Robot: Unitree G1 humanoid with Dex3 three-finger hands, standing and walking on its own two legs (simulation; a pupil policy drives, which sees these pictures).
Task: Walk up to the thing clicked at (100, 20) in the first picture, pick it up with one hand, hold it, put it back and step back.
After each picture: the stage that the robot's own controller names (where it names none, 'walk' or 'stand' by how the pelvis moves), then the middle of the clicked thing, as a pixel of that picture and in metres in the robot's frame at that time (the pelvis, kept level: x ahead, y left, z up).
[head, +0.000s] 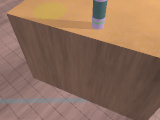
stand; (99, 5) +0.77 -0.07 +0.07
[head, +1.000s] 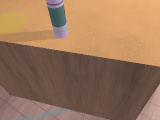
walk; (56, 11) +0.65 +0.16 +0.10
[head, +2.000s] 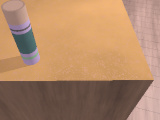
rise first; (23, 36) +0.49 +0.24 +0.10
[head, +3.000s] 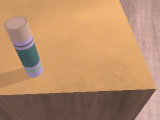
stand; (26, 50) +0.46 +0.23 +0.07
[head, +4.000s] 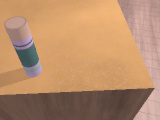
stand; (26, 50) +0.46 +0.23 +0.07
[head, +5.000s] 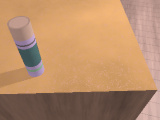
stand; (28, 50) +0.47 +0.22 +0.07
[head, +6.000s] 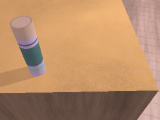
stand; (30, 49) +0.47 +0.22 +0.07
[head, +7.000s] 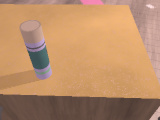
rise first; (38, 53) +0.47 +0.20 +0.07
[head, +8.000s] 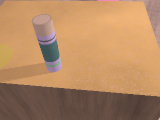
go down; (49, 46) +0.49 +0.19 +0.07
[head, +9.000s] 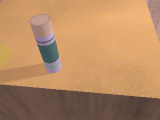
go down; (47, 47) +0.48 +0.19 +0.07
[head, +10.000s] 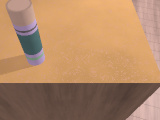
go down; (29, 36) +0.49 +0.17 +0.09
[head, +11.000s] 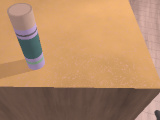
go down; (29, 41) +0.48 +0.18 +0.09
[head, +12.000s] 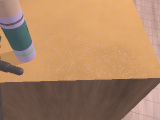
close in; (16, 30) +0.48 +0.20 +0.12
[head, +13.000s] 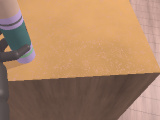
lift; (14, 31) +0.47 +0.19 +0.13
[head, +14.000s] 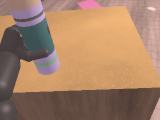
lift; (35, 32) +0.35 +0.12 +0.28
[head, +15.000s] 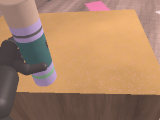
hold; (33, 46) +0.32 +0.14 +0.25
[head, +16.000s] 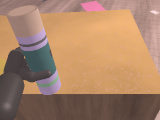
hold; (38, 55) +0.32 +0.14 +0.22
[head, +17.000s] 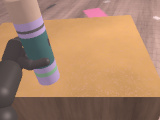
crouch; (36, 44) +0.33 +0.14 +0.26
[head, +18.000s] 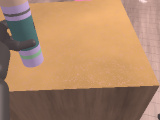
crouch; (22, 28) +0.43 +0.17 +0.23
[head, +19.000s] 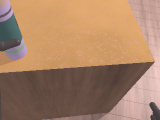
lower; (4, 24) +0.48 +0.19 +0.14
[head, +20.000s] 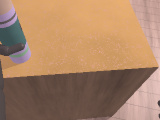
lower; (8, 29) +0.47 +0.19 +0.14
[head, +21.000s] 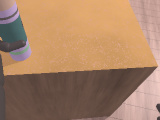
lower; (9, 26) +0.47 +0.18 +0.14
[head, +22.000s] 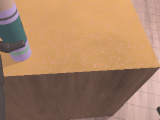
lower; (9, 26) +0.47 +0.19 +0.14
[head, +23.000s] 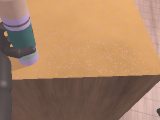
draw back; (20, 32) +0.46 +0.18 +0.13
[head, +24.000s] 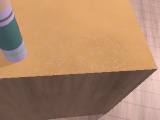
rise; (3, 27) +0.46 +0.19 +0.13
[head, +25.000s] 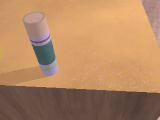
sink last; (43, 47) +0.46 +0.18 +0.11
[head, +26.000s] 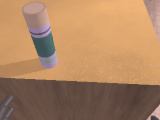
stand; (43, 39) +0.47 +0.18 +0.11
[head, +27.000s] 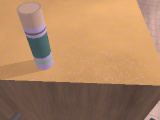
stand; (38, 40) +0.47 +0.18 +0.12
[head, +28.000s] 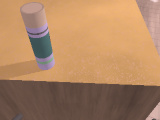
stand; (40, 40) +0.47 +0.17 +0.13
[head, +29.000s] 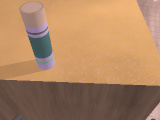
stand; (40, 40) +0.47 +0.17 +0.13
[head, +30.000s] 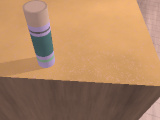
stand; (41, 38) +0.47 +0.17 +0.11
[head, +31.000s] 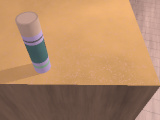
walk; (36, 46) +0.47 +0.19 +0.07
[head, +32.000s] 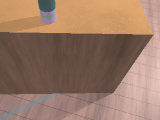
walk; out of the picture +0.66 +0.16 +0.09
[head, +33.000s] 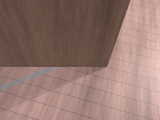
walk; out of the picture +0.99 +0.22 +0.09
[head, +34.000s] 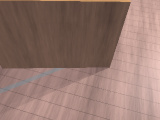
stand; out of the picture +1.05 +0.19 +0.08
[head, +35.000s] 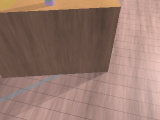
stand; out of the picture +1.06 +0.23 +0.07
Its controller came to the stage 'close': yes
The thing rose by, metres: 0.20
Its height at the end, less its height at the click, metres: +0.00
